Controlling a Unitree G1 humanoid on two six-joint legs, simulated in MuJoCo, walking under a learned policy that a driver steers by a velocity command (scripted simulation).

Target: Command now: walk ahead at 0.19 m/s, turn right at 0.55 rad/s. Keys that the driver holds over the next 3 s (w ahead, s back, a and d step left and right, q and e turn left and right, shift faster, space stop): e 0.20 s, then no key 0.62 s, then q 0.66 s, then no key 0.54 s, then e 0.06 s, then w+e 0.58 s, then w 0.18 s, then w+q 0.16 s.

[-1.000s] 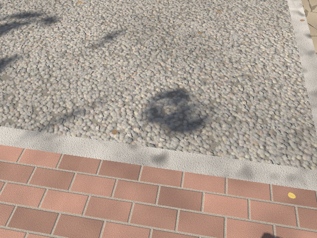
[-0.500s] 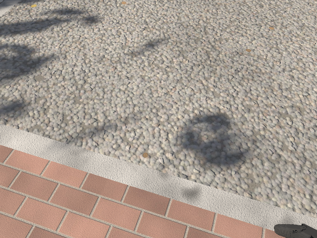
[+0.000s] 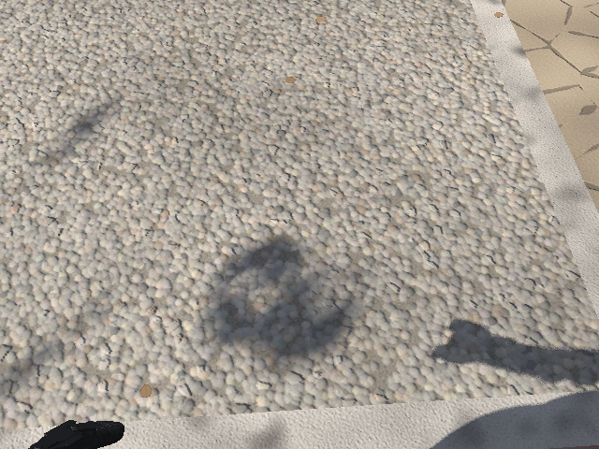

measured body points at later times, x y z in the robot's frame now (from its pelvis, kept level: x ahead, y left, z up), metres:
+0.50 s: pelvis +0.11 +0.05 +0.02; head +0.13 +0.06 +0.47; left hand +0.33 +0.27 -0.08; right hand +0.18 -0.24 -0.08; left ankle +0.16 +0.17 -0.71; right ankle +0.10 -0.07 -0.69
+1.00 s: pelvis +0.11 +0.03 +0.01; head +0.12 +0.03 +0.46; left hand +0.28 +0.27 -0.10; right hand +0.17 -0.26 -0.10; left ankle +0.16 +0.16 -0.71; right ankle +0.07 -0.09 -0.71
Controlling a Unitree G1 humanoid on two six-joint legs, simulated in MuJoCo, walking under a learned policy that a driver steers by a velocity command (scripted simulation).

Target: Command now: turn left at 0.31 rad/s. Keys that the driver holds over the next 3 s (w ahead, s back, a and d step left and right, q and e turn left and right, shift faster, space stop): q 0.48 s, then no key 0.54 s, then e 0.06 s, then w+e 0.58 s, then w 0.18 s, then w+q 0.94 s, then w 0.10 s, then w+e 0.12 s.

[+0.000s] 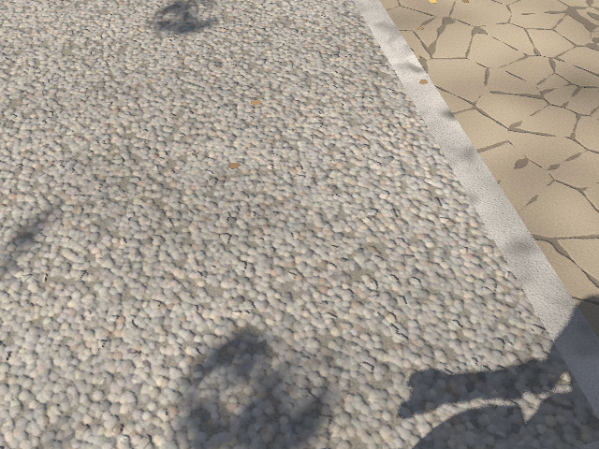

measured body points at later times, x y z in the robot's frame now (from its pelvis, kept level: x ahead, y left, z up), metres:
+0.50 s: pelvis +0.00 +0.01 +0.01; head +0.03 +0.03 +0.46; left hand +0.09 +0.32 -0.09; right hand +0.21 -0.23 -0.08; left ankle +0.01 +0.12 -0.73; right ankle +0.04 -0.13 -0.71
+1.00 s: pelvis -0.01 +0.01 +0.01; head +0.00 +0.02 +0.46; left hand +0.01 +0.29 -0.11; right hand +0.21 -0.19 -0.10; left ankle -0.07 +0.12 -0.73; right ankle +0.04 -0.12 -0.73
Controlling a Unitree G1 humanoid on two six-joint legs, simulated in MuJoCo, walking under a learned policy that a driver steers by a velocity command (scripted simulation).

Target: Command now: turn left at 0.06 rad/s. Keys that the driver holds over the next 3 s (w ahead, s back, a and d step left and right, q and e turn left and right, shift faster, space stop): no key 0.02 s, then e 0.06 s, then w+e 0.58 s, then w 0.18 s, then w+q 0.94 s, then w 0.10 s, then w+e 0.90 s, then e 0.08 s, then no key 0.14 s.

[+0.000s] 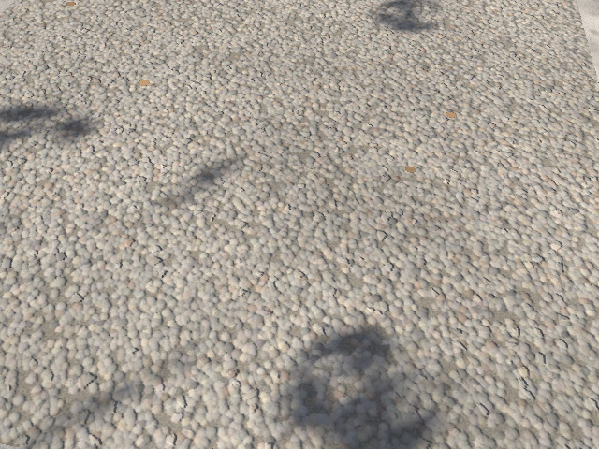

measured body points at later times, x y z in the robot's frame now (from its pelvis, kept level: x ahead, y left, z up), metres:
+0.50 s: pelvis +0.08 -0.07 -0.01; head +0.09 -0.11 +0.43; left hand +0.24 +0.18 -0.11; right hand +0.11 -0.37 -0.14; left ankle +0.00 +0.11 -0.67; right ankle +0.08 -0.16 -0.74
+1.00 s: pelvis +0.35 -0.14 -0.02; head +0.39 -0.17 +0.43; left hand +0.46 +0.12 -0.14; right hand +0.47 -0.45 -0.10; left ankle +0.48 -0.10 -0.74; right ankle +0.12 -0.17 -0.67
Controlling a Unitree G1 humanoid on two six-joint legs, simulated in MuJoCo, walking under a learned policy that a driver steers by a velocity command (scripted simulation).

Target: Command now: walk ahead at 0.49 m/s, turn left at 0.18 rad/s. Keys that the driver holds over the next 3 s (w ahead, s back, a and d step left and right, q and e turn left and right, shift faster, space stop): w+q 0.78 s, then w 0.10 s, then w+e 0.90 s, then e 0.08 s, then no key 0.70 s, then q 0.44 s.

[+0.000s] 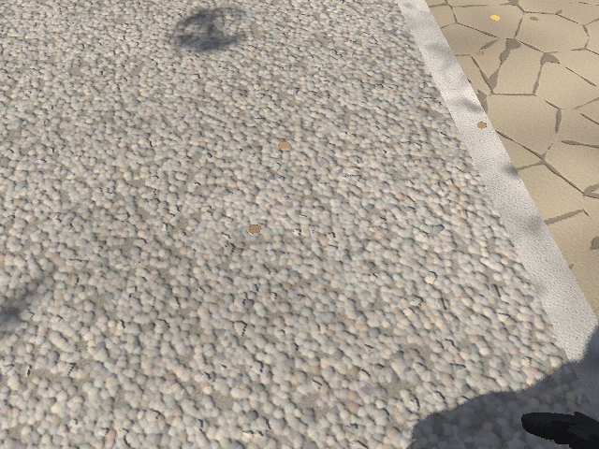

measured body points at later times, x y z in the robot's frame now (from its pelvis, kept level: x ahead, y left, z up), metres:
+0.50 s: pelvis +0.29 -0.03 +0.01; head +0.32 -0.04 +0.46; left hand +0.42 +0.26 -0.06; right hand +0.41 -0.30 -0.11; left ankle +0.15 +0.07 -0.64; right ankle +0.38 -0.13 -0.72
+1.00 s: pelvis +0.52 +0.11 +0.00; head +0.55 +0.13 +0.45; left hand +0.40 +0.37 -0.13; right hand +0.83 +0.00 -0.07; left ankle +0.55 +0.21 -0.72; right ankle +0.45 -0.10 -0.63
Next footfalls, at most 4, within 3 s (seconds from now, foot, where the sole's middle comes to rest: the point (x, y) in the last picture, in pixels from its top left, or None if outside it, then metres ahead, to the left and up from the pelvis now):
0.40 right None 0.42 -0.12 -0.76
0.90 left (228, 384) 0.58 0.24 -0.76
1.46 right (276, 251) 0.95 0.16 -0.76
1.92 left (202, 181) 1.20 0.39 -0.76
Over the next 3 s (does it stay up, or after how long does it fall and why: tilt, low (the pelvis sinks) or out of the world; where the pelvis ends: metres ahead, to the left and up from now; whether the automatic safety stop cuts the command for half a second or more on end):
stays up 1.13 0.30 0.01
